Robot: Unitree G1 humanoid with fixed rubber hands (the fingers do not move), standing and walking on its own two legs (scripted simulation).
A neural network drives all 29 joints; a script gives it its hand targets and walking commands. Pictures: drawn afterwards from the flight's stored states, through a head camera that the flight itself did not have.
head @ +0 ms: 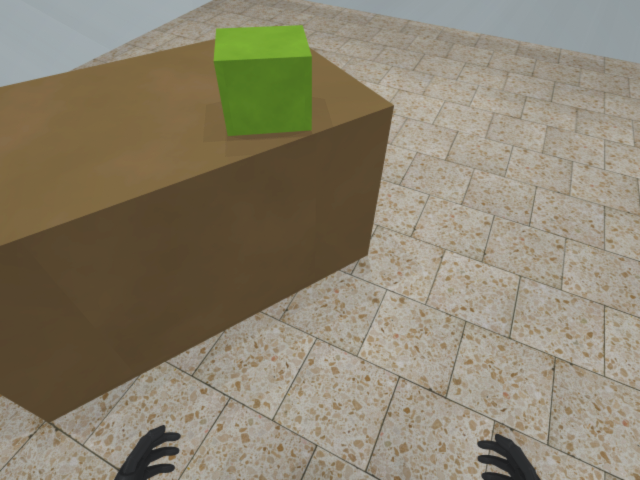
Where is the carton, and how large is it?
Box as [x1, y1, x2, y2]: [214, 25, 311, 135]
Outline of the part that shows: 302,25 216,29 214,65 228,135 311,129 311,55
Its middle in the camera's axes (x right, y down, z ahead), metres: -0.13 -0.39 +0.97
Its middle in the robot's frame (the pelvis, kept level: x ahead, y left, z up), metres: +1.00 +0.17 +0.00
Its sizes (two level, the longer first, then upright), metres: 0.213 0.179 0.188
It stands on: a pedestal, 0.67 m high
